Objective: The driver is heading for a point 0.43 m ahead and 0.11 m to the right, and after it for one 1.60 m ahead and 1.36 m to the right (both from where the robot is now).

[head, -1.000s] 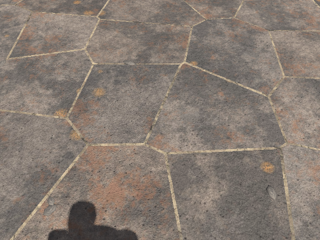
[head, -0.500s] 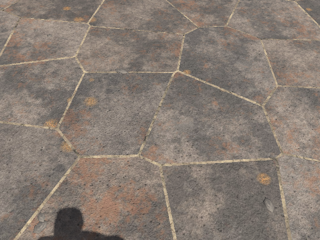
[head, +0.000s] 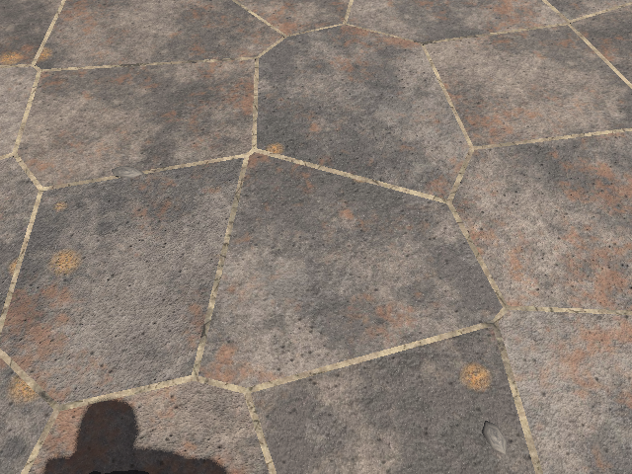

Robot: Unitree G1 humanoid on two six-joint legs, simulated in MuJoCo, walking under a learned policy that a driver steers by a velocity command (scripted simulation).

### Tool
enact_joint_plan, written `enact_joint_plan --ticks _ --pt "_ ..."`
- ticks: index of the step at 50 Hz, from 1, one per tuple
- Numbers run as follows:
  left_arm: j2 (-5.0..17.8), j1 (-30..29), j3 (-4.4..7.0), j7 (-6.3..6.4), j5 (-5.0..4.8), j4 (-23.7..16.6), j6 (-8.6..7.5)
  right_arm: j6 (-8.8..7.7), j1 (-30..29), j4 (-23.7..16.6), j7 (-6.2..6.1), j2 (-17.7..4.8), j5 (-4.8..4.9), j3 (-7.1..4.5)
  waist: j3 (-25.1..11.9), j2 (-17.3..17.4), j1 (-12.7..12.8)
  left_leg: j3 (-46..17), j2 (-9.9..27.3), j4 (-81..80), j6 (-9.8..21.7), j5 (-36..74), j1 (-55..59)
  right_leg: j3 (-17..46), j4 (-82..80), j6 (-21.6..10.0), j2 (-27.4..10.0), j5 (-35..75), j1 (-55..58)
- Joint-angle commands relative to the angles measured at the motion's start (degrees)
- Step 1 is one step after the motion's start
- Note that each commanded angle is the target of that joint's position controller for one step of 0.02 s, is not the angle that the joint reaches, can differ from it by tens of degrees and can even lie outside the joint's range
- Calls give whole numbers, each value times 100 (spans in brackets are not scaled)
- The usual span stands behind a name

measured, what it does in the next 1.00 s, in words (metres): walks ahead, turning right: left foot, then right foot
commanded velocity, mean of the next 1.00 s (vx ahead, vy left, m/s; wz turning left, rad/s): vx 0.30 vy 0.00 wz -0.57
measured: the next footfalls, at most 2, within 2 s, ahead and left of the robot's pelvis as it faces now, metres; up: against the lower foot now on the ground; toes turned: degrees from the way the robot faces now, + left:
left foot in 0.44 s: +0.47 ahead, +0.09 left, +0.00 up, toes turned -18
right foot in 0.92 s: +0.41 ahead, -0.17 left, +0.00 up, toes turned -35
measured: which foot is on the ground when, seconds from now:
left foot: up 0.00-0.42, down 0.44-0.92, up 0.94-1.00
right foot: down 0.00-0.46, up 0.48-0.90, down 0.92-1.00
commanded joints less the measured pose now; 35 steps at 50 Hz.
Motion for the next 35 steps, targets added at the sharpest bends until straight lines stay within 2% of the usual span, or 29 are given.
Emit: enact_joint_plan --ticks 1,2,3,4,6,8,10,13,16,19,20,21,22,23,24,25,26,27,28,29,31,33,35 --pt "1074 1927 307 119 90 166 -46 -559 -575 -913 154 -816 313 -95 -1499 -834 880 -1125 -135 3254 317 220 -4515 4481 -2233 -1398 -1979 -1401 4923" --pt "909 1440 249 111 90 29 -110 -626 -784 -981 111 -843 280 -93 -1058 -160 633 -1110 148 2787 386 739 -4277 3740 -2286 -1224 -1742 -708 3981" --pt "756 1027 200 93 127 -92 -143 -609 -810 -942 56 -855 170 -152 -760 161 364 -1089 319 2281 351 971 -3858 3189 -2368 -1117 -1528 -62 3087" --pt "662 797 157 101 189 -181 -166 -517 -661 -947 35 -875 121 -196 -678 85 127 -1155 466 1993 314 1070 -3386 2829 -2477 -1056 -1349 337 2497" --pt "706 766 151 142 125 -218 -156 -344 -584 -1032 14 -735 42 -220 -493 -12 -48 -1074 540 1383 146 1075 -3117 2467 -2645 -1058 -1200 585 1874" --pt "876 1010 191 237 90 -199 -157 -251 -975 -1224 -26 -644 -69 -210 -290 -69 16 -916 482 670 -77 1544 -3198 2156 -2769 -1067 -1067 715 1463" --pt "1014 1273 234 324 85 -182 -134 -237 -1530 -1426 -45 -596 -87 -195 -152 -142 199 -866 345 -284 -201 2389 -3291 1982 -2779 -930 -886 562 1345" --pt "1037 1546 248 372 51 -145 -74 -287 -2154 -1639 6 -453 -32 -135 -133 -328 457 -784 34 -1590 -211 3422 -2854 1789 -2622 -617 -650 325 1228" --pt "998 1825 248 375 6 -50 -32 -325 -2517 -1841 67 -551 58 -139 -192 -428 604 -884 -92 -2056 -174 3565 -2700 2100 -2354 -517 -780 114 1598" --pt "977 1924 251 424 19 -57 41 -412 -2585 -1955 153 -766 81 -191 -280 -505 542 -1022 -155 -2441 -65 2953 -2645 2609 -1759 -469 -993 221 2296" --pt "1008 1885 266 449 43 -89 81 -446 -2458 -1948 159 -853 64 -223 -289 -618 442 -990 -209 -2535 14 2650 -2476 2718 -1463 -403 -978 665 2425" --pt "959 1800 253 465 52 -151 125 -482 -2077 -1858 147 -935 26 -270 -450 -708 235 -864 -275 -2766 141 2657 -1987 2712 -1033 -273 -815 1195 2477" --pt "790 1691 193 462 73 -266 138 -520 -1491 -1769 119 -1123 -76 -343 -939 -660 -62 -984 17 -2790 387 3111 -958 2479 -152 -36 -466 1588 2257" --pt "511 1652 88 471 170 -484 131 -510 -590 -1711 74 -1534 -192 -436 -1886 29 -376 -1888 1126 -2358 789 4433 687 1933 1526 275 -38 458 1391" --pt "228 2796 -7 444 30 -541 97 -365 -342 -1556 103 -1726 -156 -490 -2739 1994 123 -4139 2511 -2428 1861 4866 2496 1407 3117 611 661 -3173 -522" --pt "933 2831 119 473 -38 -377 138 -275 -518 -1730 123 -1142 -19 -369 -2505 1281 32 -4244 2448 -2562 1687 4088 2161 1598 3799 712 79 -2950 -985" --pt "1226 2144 214 495 -30 -503 215 -208 -796 -1862 89 -773 -5 -265 -1741 768 -136 -3207 2129 -2609 1424 4241 1438 1381 3970 817 -77 -2554 -1177" --pt "1209 1821 241 529 10 -592 297 -139 -1140 -1895 77 -708 -40 -219 -1270 346 -27 -2500 1835 -2715 1290 4679 628 1157 3846 917 -267 -2238 -1030" --pt "1150 1688 271 545 66 -667 365 -90 -1329 -1866 75 -659 -55 -204 -919 340 97 -2076 1618 -2833 1254 4860 -4 1079 3607 958 -432 -2030 -905" --pt "961 1790 260 529 35 -700 444 -70 -1417 -1823 74 -688 -107 -206 -763 543 253 -1678 1430 -3043 1206 4784 -538 981 3391 956 -559 -1890 -545" --pt "645 1777 190 524 -10 -844 533 -63 -1537 -1760 63 -792 -121 -261 -630 812 307 -1172 1297 -3397 1336 4833 -925 726 2895 1015 -568 -1617 -357" --pt "602 1582 172 511 28 -1034 558 -33 -1538 -1720 13 -949 -76 -332 -775 747 281 -983 1463 -3514 1471 5001 -765 696 2384 1042 -649 -1225 -375" --pt "606 1452 164 457 53 -1140 559 37 -1615 -1725 -34 -1018 -19 -364 -952 636 261 -692 1498 -3565 1468 4814 -651 641 1838 1012 -704 -682 -157"
Keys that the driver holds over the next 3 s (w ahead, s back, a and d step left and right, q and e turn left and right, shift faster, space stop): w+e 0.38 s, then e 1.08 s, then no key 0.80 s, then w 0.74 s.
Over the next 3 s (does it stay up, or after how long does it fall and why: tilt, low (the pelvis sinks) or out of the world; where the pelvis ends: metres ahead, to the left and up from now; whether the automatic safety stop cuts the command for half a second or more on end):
stays up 0.56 -0.26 0.01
